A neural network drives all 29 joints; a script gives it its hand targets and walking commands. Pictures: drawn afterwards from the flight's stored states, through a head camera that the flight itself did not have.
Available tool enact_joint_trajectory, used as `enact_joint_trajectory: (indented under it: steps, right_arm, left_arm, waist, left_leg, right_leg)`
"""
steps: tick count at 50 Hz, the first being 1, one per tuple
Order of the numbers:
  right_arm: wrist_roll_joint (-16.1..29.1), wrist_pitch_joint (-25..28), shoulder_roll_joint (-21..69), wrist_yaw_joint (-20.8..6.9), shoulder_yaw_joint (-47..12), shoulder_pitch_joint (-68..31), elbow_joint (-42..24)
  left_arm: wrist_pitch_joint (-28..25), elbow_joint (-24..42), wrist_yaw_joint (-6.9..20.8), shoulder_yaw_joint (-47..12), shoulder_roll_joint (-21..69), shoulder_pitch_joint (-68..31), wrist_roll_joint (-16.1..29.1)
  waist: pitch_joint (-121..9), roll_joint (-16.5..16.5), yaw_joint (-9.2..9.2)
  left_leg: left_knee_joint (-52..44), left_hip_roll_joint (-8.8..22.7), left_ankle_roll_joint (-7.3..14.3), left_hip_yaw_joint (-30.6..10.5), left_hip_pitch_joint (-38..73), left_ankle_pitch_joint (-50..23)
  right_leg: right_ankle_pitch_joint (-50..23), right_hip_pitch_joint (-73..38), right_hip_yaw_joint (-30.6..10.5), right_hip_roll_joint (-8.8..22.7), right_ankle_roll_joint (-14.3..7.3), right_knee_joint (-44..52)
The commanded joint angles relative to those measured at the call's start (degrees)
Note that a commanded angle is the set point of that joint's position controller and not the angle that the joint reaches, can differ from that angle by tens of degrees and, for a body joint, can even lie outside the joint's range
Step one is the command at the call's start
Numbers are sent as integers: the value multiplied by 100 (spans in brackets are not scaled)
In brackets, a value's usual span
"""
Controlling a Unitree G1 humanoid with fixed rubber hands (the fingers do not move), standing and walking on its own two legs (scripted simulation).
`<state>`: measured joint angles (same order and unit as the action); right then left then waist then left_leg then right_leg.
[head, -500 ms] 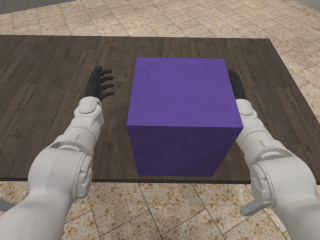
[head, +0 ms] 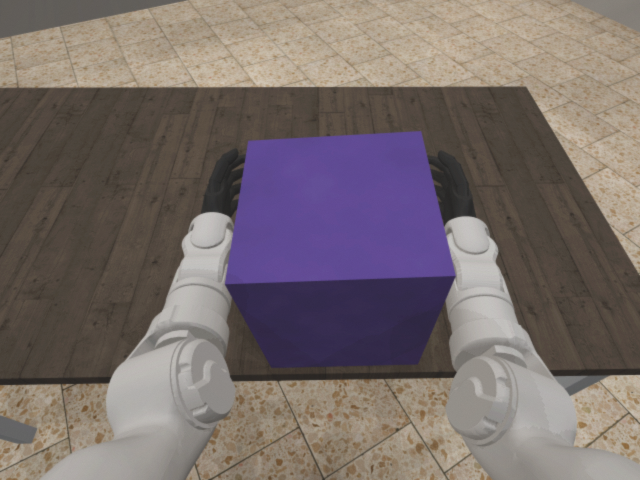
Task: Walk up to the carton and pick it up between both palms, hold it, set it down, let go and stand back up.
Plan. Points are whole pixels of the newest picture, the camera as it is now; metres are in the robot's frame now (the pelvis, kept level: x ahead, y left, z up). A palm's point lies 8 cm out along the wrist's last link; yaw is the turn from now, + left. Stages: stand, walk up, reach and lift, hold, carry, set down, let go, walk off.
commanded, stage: reach and lift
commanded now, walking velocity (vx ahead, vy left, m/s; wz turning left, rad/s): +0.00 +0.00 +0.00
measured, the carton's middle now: (339, 260) +0.39 -0.02 +0.04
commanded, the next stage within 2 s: none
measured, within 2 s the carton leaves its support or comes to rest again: leaves its support in 1.60 s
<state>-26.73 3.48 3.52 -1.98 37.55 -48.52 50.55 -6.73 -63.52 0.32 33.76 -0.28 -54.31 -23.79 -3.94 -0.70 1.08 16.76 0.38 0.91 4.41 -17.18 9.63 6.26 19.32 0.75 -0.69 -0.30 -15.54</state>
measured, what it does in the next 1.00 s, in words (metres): stands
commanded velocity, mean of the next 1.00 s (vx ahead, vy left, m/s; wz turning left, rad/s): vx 0.00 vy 0.00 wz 0.00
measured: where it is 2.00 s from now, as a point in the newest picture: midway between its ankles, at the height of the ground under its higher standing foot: outside the picture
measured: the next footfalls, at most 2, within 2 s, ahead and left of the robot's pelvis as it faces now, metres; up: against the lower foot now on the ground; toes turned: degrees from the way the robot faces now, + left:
none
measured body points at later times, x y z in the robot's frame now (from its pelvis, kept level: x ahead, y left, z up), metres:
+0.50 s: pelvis +0.01 +0.00 +0.00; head +0.06 +0.01 +0.45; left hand +0.45 +0.12 +0.08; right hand +0.42 -0.18 +0.08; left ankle -0.03 +0.10 -0.75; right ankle +0.00 -0.11 -0.75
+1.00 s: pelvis +0.01 +0.00 +0.00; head +0.06 +0.01 +0.45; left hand +0.45 +0.12 +0.08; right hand +0.42 -0.18 +0.07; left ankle -0.03 +0.10 -0.75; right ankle +0.00 -0.11 -0.75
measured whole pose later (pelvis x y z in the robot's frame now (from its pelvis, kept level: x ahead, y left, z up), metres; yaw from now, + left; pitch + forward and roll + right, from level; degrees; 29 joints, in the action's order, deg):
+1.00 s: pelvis +0.01 +0.00 +0.00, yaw +0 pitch +7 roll +0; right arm -22.7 6.0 3.5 -2.8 35.5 -41.6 48.1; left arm -0.3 -55.1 1.5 30.7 3.6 -49.5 -22.8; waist -2.3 -0.7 1.6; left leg 19.0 0.7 1.0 4.2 -13.7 12.3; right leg 9.2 15.9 1.1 -0.8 -0.4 -18.1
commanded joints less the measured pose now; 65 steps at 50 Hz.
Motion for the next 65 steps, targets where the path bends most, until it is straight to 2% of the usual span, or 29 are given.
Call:
enact_joint_trajectory:
  steps: [1, 3, 5, 10, 11, 12, 13, 15, 16, 17, 22, 26, 28, 29, 32, 36, 37, 42, 43, 45, 47, 50, 52, 54, 58, 61, 62, 63, 65]
  right_arm:
    - [-336, 489, 2789, -433, -1302, -2028, 47]
    - [-199, 506, 2864, -419, -1465, -2049, -34]
    - [-98, 559, 2935, -406, -1698, -2015, -133]
    - [25, 637, 3032, -487, -1837, -2012, -134]
    - [0, 682, 3007, -500, -1786, -2042, -252]
    - [2, 706, 2916, -500, -1806, -2078, -215]
    - [92, 697, 2926, -483, -1901, -2019, -191]
    - [66, 661, 3029, -468, -1969, -1943, -256]
    - [154, 624, 2995, -445, -2033, -1867, -221]
    - [136, 591, 3072, -432, -2001, -1917, -309]
    - [134, 542, 3078, -468, -2088, -1887, -497]
    - [141, 581, 2983, -500, -2000, -1936, -407]
    - [175, 527, 3003, -501, -1984, -1902, -239]
    - [197, 520, 2957, -479, -1879, -1882, -294]
    - [192, 445, 2993, -493, -1874, -1902, -227]
    - [206, 534, 3032, -510, -1953, -1986, -372]
    - [139, 556, 3009, -514, -1862, -2004, -349]
    - [226, 690, 3063, -492, -1993, -1942, -197]
    - [172, 719, 2988, -480, -1930, -1953, -260]
    - [194, 730, 2925, -479, -1922, -2034, -123]
    - [235, 738, 2990, -461, -1991, -2114, -220]
    - [294, 744, 2967, -444, -2038, -2041, -107]
    - [245, 736, 2995, -433, -2075, -2054, -219]
    - [277, 740, 2987, -474, -1978, -2059, -177]
    - [262, 717, 2836, -463, -1897, -2052, -123]
    - [340, 732, 2939, -452, -2026, -2062, -221]
    - [318, 711, 2935, -444, -2051, -2108, -159]
    - [359, 714, 2924, -438, -2028, -2081, -193]
    - [307, 769, 2897, -420, -2068, -2137, -217]
  left_arm:
    - [121, 547, 396, -536, 1934, -1996, -352]
    - [244, 643, 395, -684, 1901, -1911, -202]
    - [298, 799, 396, -772, 1990, -1809, -155]
    - [468, 1054, 338, -960, 2325, -1651, -153]
    - [490, 1088, 327, -1013, 2445, -1567, -138]
    - [521, 1062, 292, -1046, 2403, -1501, -115]
    - [568, 1024, 294, -1027, 2285, -1429, -128]
    - [578, 1032, 333, -1102, 2292, -1586, -32]
    - [604, 930, 352, -1012, 2260, -1387, -86]
    - [604, 970, 385, -1037, 2203, -1480, -62]
    - [606, 1062, 420, -1059, 2248, -1627, 1]
    - [629, 1071, 375, -1135, 2416, -1662, -81]
    - [668, 986, 373, -1077, 2320, -1517, -28]
    - [683, 1107, 386, -1126, 2320, -1518, -29]
    - [699, 988, 412, -1069, 2329, -1663, -2]
    - [567, 1041, 336, -1108, 2420, -1750, 12]
    - [570, 1025, 348, -1104, 2480, -1867, -14]
    - [501, 1039, 332, -1240, 2553, -1588, 6]
    - [499, 987, 328, -1215, 2579, -1733, 13]
    - [477, 910, 327, -1205, 2446, -1775, 41]
    - [481, 907, 330, -1143, 2508, -1670, 2]
    - [474, 909, 326, -1214, 2517, -1775, -1]
    - [453, 932, 347, -1193, 2578, -1796, 34]
    - [474, 940, 355, -1237, 2528, -1748, -10]
    - [550, 1017, 333, -1300, 2555, -1780, 3]
    - [557, 1140, 293, -1290, 2656, -1780, 58]
    - [565, 1034, 319, -1270, 2606, -1820, 50]
    - [546, 1037, 329, -1257, 2611, -1713, 46]
    - [534, 1159, 334, -1383, 2609, -1898, 92]
  waist:
    - [-2410, -58, -425]
    - [-2203, -204, -440]
    - [-2135, -62, -519]
    - [-2230, 186, -507]
    - [-2184, 119, -602]
    - [-2293, 30, -548]
    - [-2207, -15, -656]
    - [-2226, -184, -558]
    - [-2138, -104, -624]
    - [-2140, -254, -601]
    - [-2328, -115, -536]
    - [-2310, 83, -455]
    - [-2155, -110, -573]
    - [-2017, -85, -418]
    - [-2031, -166, -435]
    - [-2361, 73, -428]
    - [-2212, -62, -361]
    - [-2417, 62, -376]
    - [-2277, -43, -300]
    - [-2355, 49, -361]
    - [-2279, -121, -487]
    - [-2304, 119, -368]
    - [-2264, -95, -313]
    - [-2258, 115, -368]
    - [-2227, 100, -340]
    - [-2374, 46, -397]
    - [-2306, -100, -318]
    - [-2236, -214, -399]
    - [-2350, -38, -350]
  left_leg:
    - [-71, -52, -169, 392, 16, -2087]
    - [20, -29, -109, 371, -38, -2182]
    - [83, -62, -77, 404, -148, -2186]
    - [256, 1, -105, 358, 315, -2526]
    - [278, 19, -121, 353, 460, -2603]
    - [306, 37, -111, 321, 387, -2682]
    - [299, 4, -69, 371, 256, -2585]
    - [171, -3, 2, 372, -126, -2135]
    - [134, -29, 125, 316, -383, -1894]
    - [51, -73, 136, 415, -557, -1648]
    - [-48, -44, 184, 301, -481, -1371]
    - [51, 29, 65, 282, -54, -1601]
    - [21, 37, 113, 288, -236, -1599]
    - [-11, -11, 71, 277, -179, -1424]
    - [-35, 5, 146, 329, -259, -1330]
    - [99, 0, 66, 254, -62, -1739]
    - [123, 6, 14, 239, -134, -1741]
    - [139, 2, 27, 230, -3, -2030]
    - [143, 48, 28, 243, -108, -1892]
    - [176, 58, 57, 268, -62, -1904]
    - [100, 55, 63, 212, -170, -1773]
    - [106, 43, 19, 258, -220, -1800]
    - [98, 63, 26, 220, -222, -1738]
    - [71, 54, 61, 248, -131, -1645]
    - [7, 22, 23, 240, -8, -1652]
    - [55, 41, 26, 223, 187, -1685]
    - [-7, 66, 37, 184, 90, -1620]
    - [-18, 48, 29, 231, -23, -1591]
    - [-27, 9, 20, 266, -155, -1468]
  right_leg:
    - [-3134, -3279, 164, 129, 443, -740]
    - [-3354, -3252, 109, 113, 433, -881]
    - [-3597, -3298, 14, 182, 375, -956]
    - [-3147, -2827, 174, 148, 369, -882]
    - [-3140, -2796, 223, 119, 349, -863]
    - [-3246, -2854, 201, 138, 310, -890]
    - [-3333, -2894, 164, 166, 326, -897]
    - [-3598, -3230, 124, 233, 362, -986]
    - [-3826, -3438, -10, 335, 400, -1056]
    - [-3804, -3484, 54, 334, 435, -1076]
    - [-3351, -3531, 23, 370, 414, -1017]
    - [-2744, -3066, 202, 264, 298, -802]
    - [-3001, -3205, 187, 302, 352, -898]
    - [-2957, -3135, 139, 290, 386, -830]
    - [-2873, -3125, 160, 319, 362, -818]
    - [-3035, -2934, 195, 254, 363, -897]
    - [-3007, -2902, 213, 218, 319, -852]
    - [-3454, -2882, 241, 278, 361, -910]
    - [-3435, -2916, 215, 246, 340, -937]
    - [-3159, -2807, 236, 252, 320, -893]
    - [-3174, -3098, 165, 244, 316, -869]
    - [-3199, -3154, 168, 266, 308, -860]
    - [-3353, -3236, 167, 279, 327, -906]
    - [-3012, -3044, 247, 319, 334, -873]
    - [-2626, -2865, 264, 206, 265, -697]
    - [-2662, -2809, 264, 247, 292, -675]
    - [-2740, -2911, 268, 231, 283, -701]
    - [-2858, -3059, 261, 263, 292, -736]
    - [-2986, -3095, 194, 278, 280, -750]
